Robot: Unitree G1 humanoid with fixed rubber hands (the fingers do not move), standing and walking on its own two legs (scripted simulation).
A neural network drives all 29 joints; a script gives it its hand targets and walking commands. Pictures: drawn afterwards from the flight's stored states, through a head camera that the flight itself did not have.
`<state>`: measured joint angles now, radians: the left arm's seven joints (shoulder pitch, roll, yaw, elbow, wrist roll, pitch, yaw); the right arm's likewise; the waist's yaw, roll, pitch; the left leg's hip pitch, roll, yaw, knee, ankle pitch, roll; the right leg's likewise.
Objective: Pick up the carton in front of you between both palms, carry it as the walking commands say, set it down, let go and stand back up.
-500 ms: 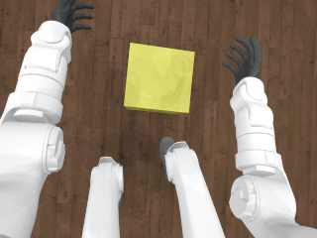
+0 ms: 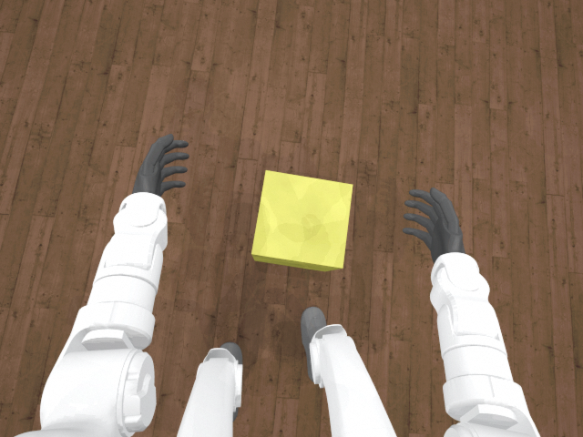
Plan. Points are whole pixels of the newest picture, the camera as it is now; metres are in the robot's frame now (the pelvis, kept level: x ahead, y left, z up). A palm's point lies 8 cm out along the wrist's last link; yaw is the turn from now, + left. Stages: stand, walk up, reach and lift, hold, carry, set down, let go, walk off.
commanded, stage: let go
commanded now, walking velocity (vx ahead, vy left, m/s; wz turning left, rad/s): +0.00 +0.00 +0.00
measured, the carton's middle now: (298, 226) +0.45 -0.10 -0.56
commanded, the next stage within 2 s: stand in 1.12 s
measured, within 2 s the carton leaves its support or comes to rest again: neither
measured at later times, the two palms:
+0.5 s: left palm (68, 300) +0.31 +0.20 +0.00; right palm (526, 357) +0.21 -0.25 +0.02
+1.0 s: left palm out of the picture +0.24 +0.24 +0.02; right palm (517, 348) +0.22 -0.23 +0.03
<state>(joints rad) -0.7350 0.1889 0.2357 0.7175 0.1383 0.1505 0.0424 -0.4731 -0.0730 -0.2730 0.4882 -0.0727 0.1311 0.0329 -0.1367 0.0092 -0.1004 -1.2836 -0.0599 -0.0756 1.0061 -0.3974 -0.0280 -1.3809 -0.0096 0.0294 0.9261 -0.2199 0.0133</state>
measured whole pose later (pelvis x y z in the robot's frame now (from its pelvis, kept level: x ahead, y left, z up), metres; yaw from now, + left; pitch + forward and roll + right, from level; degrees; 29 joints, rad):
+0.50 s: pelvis +0.07 -0.01 +0.08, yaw -3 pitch +10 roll +0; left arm 0.01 0.18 0.11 0.56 0.05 0.00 0.01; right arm 0.22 -0.21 0.00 0.36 0.04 0.03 0.06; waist -0.08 -0.02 0.02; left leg -0.37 0.00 -0.07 0.55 -0.36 -0.02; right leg -0.50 0.03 0.04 0.54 -0.21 0.00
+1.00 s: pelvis +0.07 +0.01 +0.09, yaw -3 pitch -3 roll -1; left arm 0.23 0.21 0.02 0.47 -0.01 0.07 -0.03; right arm 0.22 -0.24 -0.04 0.40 -0.03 0.19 0.03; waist 0.00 0.03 0.06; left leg -0.07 -0.01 -0.05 0.48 -0.36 0.01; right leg -0.20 0.01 0.05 0.47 -0.22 0.02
